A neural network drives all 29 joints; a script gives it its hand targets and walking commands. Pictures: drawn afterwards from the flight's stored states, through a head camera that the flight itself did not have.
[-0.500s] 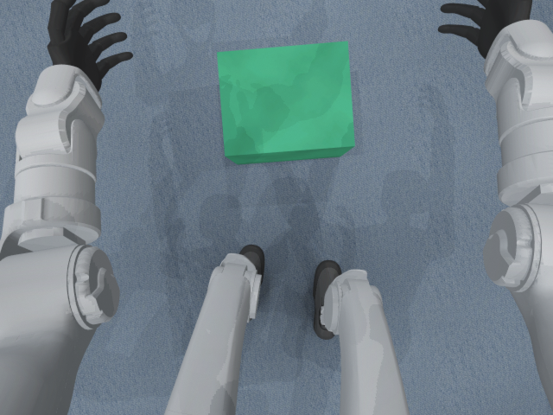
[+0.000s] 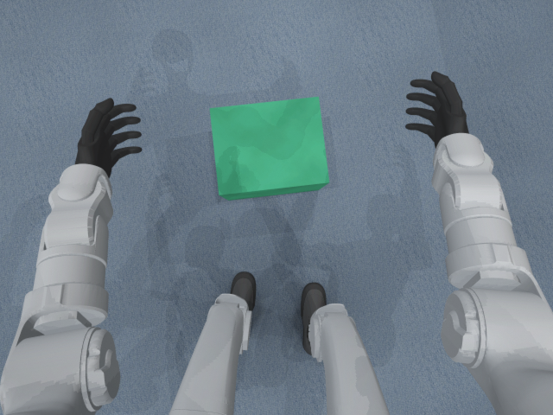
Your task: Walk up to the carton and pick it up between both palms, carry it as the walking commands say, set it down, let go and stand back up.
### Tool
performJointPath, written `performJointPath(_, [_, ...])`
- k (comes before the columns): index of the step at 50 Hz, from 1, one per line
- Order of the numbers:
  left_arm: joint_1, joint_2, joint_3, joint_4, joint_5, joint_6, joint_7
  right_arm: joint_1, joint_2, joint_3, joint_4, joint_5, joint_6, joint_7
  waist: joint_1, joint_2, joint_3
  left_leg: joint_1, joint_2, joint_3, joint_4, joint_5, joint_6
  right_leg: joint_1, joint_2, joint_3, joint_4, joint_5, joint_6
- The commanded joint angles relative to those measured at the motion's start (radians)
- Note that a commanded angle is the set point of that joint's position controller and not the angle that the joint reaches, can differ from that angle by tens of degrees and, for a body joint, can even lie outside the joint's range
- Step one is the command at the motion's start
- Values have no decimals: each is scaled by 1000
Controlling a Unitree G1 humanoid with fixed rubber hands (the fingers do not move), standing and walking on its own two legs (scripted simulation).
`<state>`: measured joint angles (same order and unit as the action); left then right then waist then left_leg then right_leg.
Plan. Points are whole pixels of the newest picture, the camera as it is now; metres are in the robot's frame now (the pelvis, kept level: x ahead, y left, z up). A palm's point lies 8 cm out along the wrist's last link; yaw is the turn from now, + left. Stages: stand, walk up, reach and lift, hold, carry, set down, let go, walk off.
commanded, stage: let go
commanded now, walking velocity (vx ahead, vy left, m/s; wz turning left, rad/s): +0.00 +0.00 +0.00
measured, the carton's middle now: (269, 153) +0.54 +0.05 -0.59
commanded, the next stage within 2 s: stand in 1.18 s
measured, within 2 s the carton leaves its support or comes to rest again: neither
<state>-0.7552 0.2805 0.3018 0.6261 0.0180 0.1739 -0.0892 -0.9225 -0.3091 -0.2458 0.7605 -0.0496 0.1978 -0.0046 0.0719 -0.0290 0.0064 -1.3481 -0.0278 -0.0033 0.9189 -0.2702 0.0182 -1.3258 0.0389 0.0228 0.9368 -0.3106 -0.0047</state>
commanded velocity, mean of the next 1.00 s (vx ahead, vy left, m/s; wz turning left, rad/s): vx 0.00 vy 0.00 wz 0.00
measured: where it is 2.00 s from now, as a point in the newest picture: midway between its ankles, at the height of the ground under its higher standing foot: (276, 325)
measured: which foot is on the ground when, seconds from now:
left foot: down 0.00-1.00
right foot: down 0.00-1.00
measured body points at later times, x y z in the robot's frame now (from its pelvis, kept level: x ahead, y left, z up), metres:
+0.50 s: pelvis +0.05 +0.00 +0.07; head +0.15 -0.01 +0.51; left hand +0.25 +0.25 -0.01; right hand +0.30 -0.22 -0.02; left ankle +0.06 +0.10 -0.65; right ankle +0.04 -0.11 -0.65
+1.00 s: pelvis +0.07 -0.01 +0.08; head +0.07 -0.01 +0.53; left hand +0.23 +0.23 +0.01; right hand +0.25 -0.25 +0.01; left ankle +0.06 +0.10 -0.65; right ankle +0.04 -0.11 -0.65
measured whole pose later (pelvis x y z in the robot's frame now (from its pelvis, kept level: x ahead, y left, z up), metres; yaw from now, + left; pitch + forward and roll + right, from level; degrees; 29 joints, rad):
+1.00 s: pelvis +0.07 -0.01 +0.08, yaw +2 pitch -4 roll +1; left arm 0.23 0.23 0.04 0.39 0.02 0.17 -0.06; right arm 0.21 -0.20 -0.07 0.45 -0.01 0.12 0.06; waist 0.01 -0.02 0.09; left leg -0.11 -0.03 -0.04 0.45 -0.27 0.01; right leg -0.08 0.03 0.01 0.47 -0.31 -0.03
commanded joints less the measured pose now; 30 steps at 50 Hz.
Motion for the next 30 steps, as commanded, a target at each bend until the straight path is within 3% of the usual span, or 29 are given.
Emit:
performJointPath(1, [48,198,-5,-232,-15,-34,-20,-21,-98,25,-277,23,-33,-25,54,-6,-1157,840,-11,-32,-43,647,-28,630,23,10,-62,500,21])
performJointPath(4, [189,160,-47,-247,-32,-49,-38,143,-71,34,-311,23,-53,-19,26,36,-1011,989,7,-61,-78,691,-35,545,28,-10,-139,393,20])
performJointPath(8, [283,104,-91,-156,-53,-66,-49,260,-32,31,-245,23,-75,-5,6,35,-705,933,16,-63,-164,486,-32,533,19,-24,-217,224,7])
performJointPath(14, [548,51,-160,-129,-55,-115,-14,578,1,44,-206,14,-130,19,-13,42,-533,1011,17,-69,-243,447,-37,642,2,-26,-293,207,1])
performJointPath(21, [738,71,-192,-244,-59,-159,13,787,2,99,-297,30,-175,32,-31,39,-384,1083,9,-42,-360,335,-34,876,-15,-2,-400,197,5])
performJointPath(30, [919,53,-226,-287,-39,-151,15,1025,14,149,-368,37,-179,55,-48,1,-158,1203,-10,-24,-488,240,-23,1107,-33,6,-535,219,5])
